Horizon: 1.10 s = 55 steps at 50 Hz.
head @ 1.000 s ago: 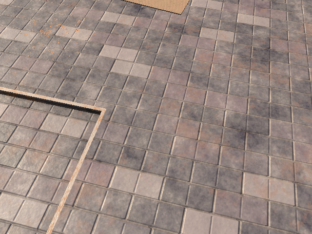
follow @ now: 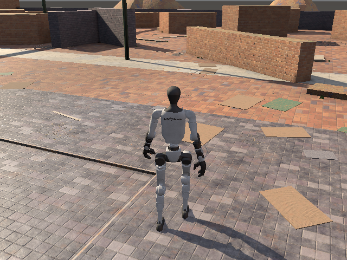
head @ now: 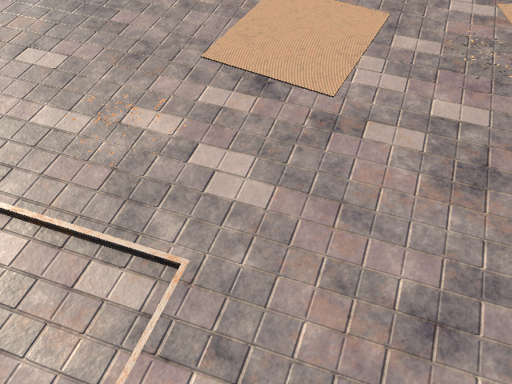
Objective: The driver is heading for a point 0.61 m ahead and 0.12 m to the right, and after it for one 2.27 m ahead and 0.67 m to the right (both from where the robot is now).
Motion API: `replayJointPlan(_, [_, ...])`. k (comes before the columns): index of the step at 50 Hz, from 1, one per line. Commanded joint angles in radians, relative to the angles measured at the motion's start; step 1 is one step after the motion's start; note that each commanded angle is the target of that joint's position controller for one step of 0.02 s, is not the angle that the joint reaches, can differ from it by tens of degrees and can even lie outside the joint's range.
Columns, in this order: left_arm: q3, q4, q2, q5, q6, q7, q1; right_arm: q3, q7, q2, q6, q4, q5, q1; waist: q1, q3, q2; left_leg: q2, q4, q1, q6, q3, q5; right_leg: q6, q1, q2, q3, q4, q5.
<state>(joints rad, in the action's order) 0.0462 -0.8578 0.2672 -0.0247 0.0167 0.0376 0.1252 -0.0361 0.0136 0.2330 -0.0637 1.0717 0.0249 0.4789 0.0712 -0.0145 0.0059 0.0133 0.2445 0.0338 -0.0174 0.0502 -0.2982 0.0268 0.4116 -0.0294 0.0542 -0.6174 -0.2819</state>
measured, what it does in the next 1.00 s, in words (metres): walks ahead: right foot, then left foot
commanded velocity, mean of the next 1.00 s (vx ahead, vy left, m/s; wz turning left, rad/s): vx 0.48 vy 0.00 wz -0.18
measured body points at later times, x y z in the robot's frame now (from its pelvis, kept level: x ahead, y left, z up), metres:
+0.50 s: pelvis +0.24 -0.02 -0.01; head +0.28 +0.00 +0.43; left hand +0.15 +0.22 -0.16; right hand +0.44 -0.24 -0.12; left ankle +0.39 +0.08 -0.73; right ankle +0.08 -0.11 -0.74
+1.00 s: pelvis +0.50 -0.01 -0.01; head +0.53 -0.01 +0.44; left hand +0.71 +0.18 -0.13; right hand +0.40 -0.23 -0.15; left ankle +0.40 +0.08 -0.74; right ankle +0.63 -0.15 -0.71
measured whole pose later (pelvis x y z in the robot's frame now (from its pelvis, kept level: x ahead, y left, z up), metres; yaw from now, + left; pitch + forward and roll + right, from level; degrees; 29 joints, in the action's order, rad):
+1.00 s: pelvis +0.50 -0.01 -0.01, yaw -14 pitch +0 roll +1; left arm 0.04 -0.88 0.20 -0.03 0.00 0.05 0.07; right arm -0.04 0.02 0.18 -0.10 1.03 0.02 0.41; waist 0.04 0.06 0.03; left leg 0.03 0.23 0.10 -0.04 -0.30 -0.33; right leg 0.09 0.60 -0.07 0.10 -0.70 -0.03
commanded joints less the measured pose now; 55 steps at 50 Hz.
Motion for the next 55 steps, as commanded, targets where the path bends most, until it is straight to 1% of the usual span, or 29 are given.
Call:
replayJointPlan(1, [0.013,0.051,0.052,0.006,0.027,-0.011,0.007,-0.031,-0.002,0.166,-0.009,-0.030,-0.006,-0.019,-0.077,0.117,-0.122,-0.218,0.021,-0.195,-0.161,0.143,0.186,0.025,-0.175,0.055,0.058,0.150,0.051])
replayJointPlan(2, [0.028,0.004,0.084,0.003,0.037,-0.024,0.137,-0.025,-0.004,0.149,-0.012,-0.032,-0.007,-0.025,-0.129,0.053,-0.064,-0.170,0.172,-0.272,-0.135,0.088,0.306,0.040,-0.382,0.064,0.035,0.180,0.054])
replayJointPlan(3, [0.052,-0.031,0.161,-0.013,0.051,-0.040,0.317,-0.014,-0.008,0.118,-0.017,-0.061,-0.013,-0.060,-0.216,-0.061,0.069,-0.094,0.461,-0.402,-0.095,-0.002,0.240,0.083,-0.597,-0.121,-0.184,0.258,-0.110])
replayJointPlan(4, [0.080,-0.063,0.294,-0.008,0.048,-0.041,0.440,0.005,-0.011,0.026,-0.023,-0.102,-0.022,-0.037,-0.217,-0.137,0.329,0.046,0.764,-0.666,-0.055,-0.105,-0.188,0.184,-0.735,-0.373,-0.624,0.415,-0.314])
replayJointPlan(5, [0.062,-0.064,0.213,0.001,0.041,-0.036,0.379,-0.022,-0.010,0.127,-0.016,-0.099,0.003,-0.089,-0.178,-0.035,0.153,-0.009,0.901,-0.729,-0.081,-0.005,-0.205,0.205,-0.601,-0.372,-0.674,0.440,-0.362])
replayJointPlan(6, [0.044,-0.034,0.152,0.003,0.043,-0.028,0.260,-0.024,-0.023,0.112,-0.019,-0.106,0.001,-0.122,-0.125,0.057,0.080,-0.061,0.924,-0.737,-0.095,0.011,-0.099,0.198,-0.492,-0.330,-0.560,0.440,-0.308])
replayJointPlan(7, [0.032,-0.021,0.103,0.002,0.049,-0.022,0.196,-0.018,-0.033,0.086,-0.021,-0.104,-0.004,-0.134,-0.098,0.089,0.048,-0.088,0.898,-0.706,-0.092,0.003,-0.025,0.184,-0.411,-0.281,-0.456,0.461,-0.180])
replayJointPlan(9, [0.016,-0.031,0.058,0.006,0.064,-0.025,0.174,-0.018,-0.042,0.067,-0.008,-0.102,0.010,-0.136,-0.062,0.097,0.073,-0.114,0.844,-0.650,-0.069,-0.020,0.031,0.157,-0.344,-0.209,-0.310,0.487,0.011])
replayJointPlan(12, [0.011,-0.080,0.057,0.012,0.082,-0.031,0.253,-0.018,-0.053,0.054,0.008,-0.127,0.013,-0.194,-0.053,0.092,0.072,-0.112,0.805,-0.683,-0.041,-0.058,0.085,0.175,-0.360,-0.191,-0.217,0.491,0.256])
replayJointPlan(16, [0.004,-0.114,0.047,0.013,0.085,-0.033,0.304,-0.005,-0.059,0.028,0.012,-0.195,0.010,-0.379,-0.076,0.129,0.061,-0.105,0.598,-0.712,-0.012,-0.098,0.197,0.180,-0.343,-0.160,-0.128,0.500,0.385])
replayJointPlan(18, [0.003,-0.124,0.054,0.013,0.088,-0.034,0.318,0.003,-0.062,0.018,0.012,-0.222,0.002,-0.455,-0.089,0.135,0.071,-0.082,0.470,-0.638,-0.015,-0.121,0.259,0.169,-0.318,-0.148,-0.094,0.503,0.424])
replayJointPlan(21, [0.006,-0.145,0.073,0.012,0.088,-0.040,0.348,0.001,-0.057,0.036,0.014,-0.246,-0.001,-0.505,-0.093,0.139,0.069,-0.062,0.376,-0.572,-0.043,-0.130,0.283,0.160,-0.365,-0.181,-0.093,0.496,0.480])
replayJointPlan(24, [0.010,-0.157,0.089,0.004,0.080,-0.048,0.333,-0.013,-0.045,0.064,0.005,-0.241,0.002,-0.458,-0.058,0.108,0.064,-0.025,0.321,-0.485,-0.087,-0.137,0.196,0.138,-0.462,-0.202,-0.073,0.373,0.730])
replayJointPlan(25, [0.011,-0.161,0.093,0.001,0.076,-0.049,0.331,-0.023,-0.038,0.081,-0.001,-0.216,0.004,-0.373,-0.024,0.060,0.061,0.004,0.296,-0.373,-0.103,-0.142,0.162,0.125,-0.465,-0.191,-0.070,0.249,0.844])
replayJointPlan(26, [0.009,-0.161,0.089,0.001,0.070,-0.048,0.325,-0.038,-0.027,0.104,-0.011,-0.161,0.010,-0.208,0.043,-0.026,0.031,0.024,0.238,-0.174,-0.123,-0.148,0.169,0.108,-0.411,-0.148,-0.046,0.050,0.836])
replayJointPlan(27, [-0.003,-0.137,0.056,0.008,0.069,-0.043,0.334,-0.060,-0.013,0.178,-0.021,-0.129,0.034,-0.039,0.094,-0.143,-0.044,-0.156,0.211,0.079,-0.164,0.043,0.053,0.093,-0.222,-0.097,-0.021,-0.235,0.554])
replayJointPlan(28, [-0.028,-0.121,-0.074,0.049,0.064,-0.036,0.472,-0.081,-0.012,0.273,-0.019,-0.128,0.046,0.010,0.028,-0.288,-0.274,-0.471,0.099,0.341,-0.288,0.537,-0.072,0.051,0.126,0.078,0.023,-0.616,-0.199])
replayJointPlan(29, [0.004,-0.136,0.053,0.024,0.056,-0.045,0.398,-0.074,-0.018,0.219,-0.006,-0.143,0.004,-0.060,0.035,-0.243,-0.107,-0.438,0.011,0.227,-0.267,0.603,-0.181,0.071,0.191,0.051,-0.106,-0.699,-0.203])
replayJointPlan(30, [0.014,-0.108,0.064,0.023,0.058,-0.041,0.309,-0.055,-0.018,0.158,-0.007,-0.162,-0.003,-0.178,-0.010,-0.087,-0.074,-0.399,-0.014,0.073,-0.228,0.426,-0.183,0.080,0.210,-0.001,-0.114,-0.681,-0.099])
replayJointPlan(31, [0.010,-0.104,0.042,0.022,0.060,-0.036,0.275,-0.041,-0.021,0.103,-0.016,-0.169,-0.002,-0.237,-0.032,-0.016,-0.050,-0.358,-0.055,-0.050,-0.197,0.309,-0.072,0.081,0.178,-0.037,-0.110,-0.631,-0.031])
replayJointPlan(33, [0.012,-0.117,0.010,-0.003,0.035,-0.026,0.294,-0.027,-0.013,0.056,-0.031,-0.151,-0.006,-0.251,-0.082,0.038,-0.077,-0.288,-0.089,-0.184,-0.140,0.130,0.078,0.068,0.094,-0.070,-0.108,-0.567,0.005])
replayJointPlan(35, [0.014,-0.112,-0.012,-0.006,0.011,-0.015,0.282,-0.026,-0.011,0.053,-0.051,-0.135,-0.010,-0.212,-0.096,0.042,-0.063,-0.278,-0.107,-0.205,-0.134,0.052,0.169,0.059,0.087,-0.070,-0.098,-0.555,0.027])
replayJointPlan(38, [0.018,-0.075,-0.016,-0.005,-0.009,-0.005,0.185,-0.031,-0.007,0.072,-0.063,-0.120,-0.011,-0.169,-0.098,0.078,-0.060,-0.266,-0.136,-0.182,-0.127,-0.048,0.219,0.044,0.197,-0.087,-0.083,-0.510,0.124])
replayJointPlan(43, [0.012,-0.011,-0.025,-0.002,-0.006,0.009,0.010,-0.024,0.000,0.062,-0.061,-0.099,-0.008,-0.104,-0.070,0.121,-0.053,-0.238,-0.134,-0.126,-0.111,-0.175,0.335,0.027,0.273,-0.075,-0.035,-0.283,0.281])
replayJointPlan(48, [-0.001,0.053,-0.032,-0.008,0.000,0.019,-0.137,-0.026,0.015,0.083,-0.049,-0.067,-0.004,-0.017,-0.028,0.139,-0.059,-0.269,-0.084,0.012,-0.106,-0.259,0.529,0.061,0.247,-0.041,0.065,-0.076,0.270])
replayJointPlan(50, [0.002,0.064,-0.024,-0.011,0.001,0.020,-0.141,-0.028,0.022,0.093,-0.037,-0.060,-0.001,-0.009,-0.039,0.131,-0.070,-0.282,-0.018,0.071,-0.101,-0.292,0.707,0.092,0.210,-0.011,0.094,-0.035,0.197])
replayJointPlan(53, [0.021,0.036,0.010,-0.012,0.001,0.009,-0.015,-0.041,0.029,0.139,-0.017,-0.068,0.004,-0.037,-0.108,0.045,-0.112,-0.292,0.230,0.112,-0.097,-0.330,1.100,0.160,0.032,0.088,0.141,-0.012,0.042])
replayJointPlan(54, [0.034,0.009,0.033,-0.012,0.007,0.004,0.082,-0.046,0.026,0.155,-0.007,-0.076,0.003,-0.043,-0.144,-0.014,-0.112,-0.294,0.393,0.088,-0.096,-0.329,1.086,0.185,-0.080,0.119,0.135,0.026,0.012])
replayJointPlan(55, [0.056,-0.036,0.073,-0.021,0.016,-0.007,0.230,-0.049,0.018,0.161,-0.002,-0.093,-0.002,-0.066,-0.219,-0.089,-0.064,-0.276,0.637,-0.037,-0.069,-0.340,0.914,0.221,-0.295,0.115,0.078,0.125,0.040])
